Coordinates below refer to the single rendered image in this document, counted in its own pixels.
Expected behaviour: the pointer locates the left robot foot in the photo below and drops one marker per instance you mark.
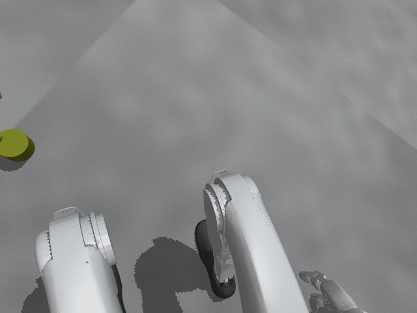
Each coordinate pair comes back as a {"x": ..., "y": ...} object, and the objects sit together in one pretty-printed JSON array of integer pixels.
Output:
[{"x": 119, "y": 286}]

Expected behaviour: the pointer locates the right robot foot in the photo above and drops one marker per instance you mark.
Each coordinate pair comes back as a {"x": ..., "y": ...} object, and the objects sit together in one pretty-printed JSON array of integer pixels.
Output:
[{"x": 221, "y": 290}]

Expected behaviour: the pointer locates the tin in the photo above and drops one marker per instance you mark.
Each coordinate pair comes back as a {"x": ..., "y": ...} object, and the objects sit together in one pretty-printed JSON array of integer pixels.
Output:
[{"x": 15, "y": 145}]

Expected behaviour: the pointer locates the right robot hand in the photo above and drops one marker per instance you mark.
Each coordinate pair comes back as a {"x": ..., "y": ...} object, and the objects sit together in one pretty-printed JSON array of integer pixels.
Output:
[{"x": 334, "y": 299}]

